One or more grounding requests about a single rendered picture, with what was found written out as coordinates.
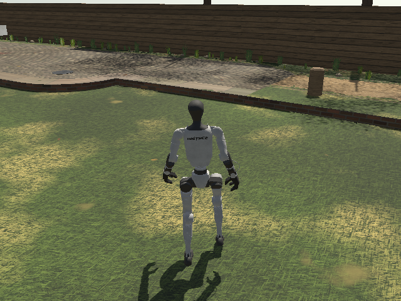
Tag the robot right upper arm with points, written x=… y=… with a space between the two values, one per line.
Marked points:
x=221 y=142

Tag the robot left upper arm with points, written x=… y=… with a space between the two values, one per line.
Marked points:
x=175 y=142

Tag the right robot forearm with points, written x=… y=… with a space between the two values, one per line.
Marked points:
x=230 y=167

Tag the robot left shin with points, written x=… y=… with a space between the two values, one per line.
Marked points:
x=187 y=233

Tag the robot left hand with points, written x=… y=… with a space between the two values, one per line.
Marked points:
x=165 y=177

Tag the humanoid robot torso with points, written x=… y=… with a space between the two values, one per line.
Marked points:
x=198 y=148

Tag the left robot forearm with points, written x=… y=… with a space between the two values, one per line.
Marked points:
x=168 y=166

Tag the robot right hand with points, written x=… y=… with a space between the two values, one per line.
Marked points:
x=235 y=181

